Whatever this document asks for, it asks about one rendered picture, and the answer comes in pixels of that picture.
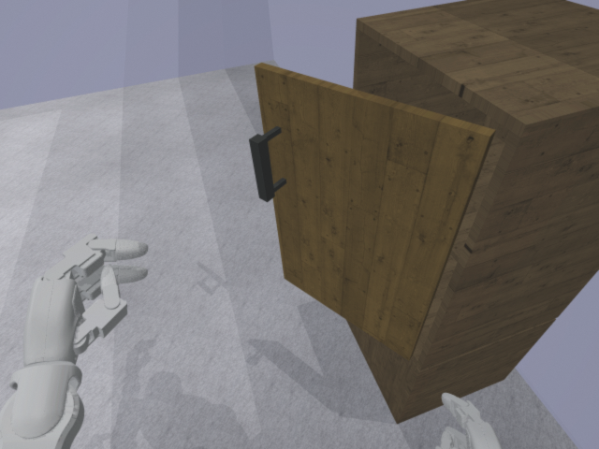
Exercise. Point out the cupboard door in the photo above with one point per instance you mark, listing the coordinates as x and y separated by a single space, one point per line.
375 193

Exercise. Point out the robot right hand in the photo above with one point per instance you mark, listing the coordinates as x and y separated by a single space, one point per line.
479 435

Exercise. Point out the robot left hand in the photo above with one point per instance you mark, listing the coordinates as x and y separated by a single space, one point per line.
51 331

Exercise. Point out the handle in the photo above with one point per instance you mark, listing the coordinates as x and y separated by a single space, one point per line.
261 160

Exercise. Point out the robot left forearm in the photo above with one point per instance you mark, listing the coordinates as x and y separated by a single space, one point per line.
46 412

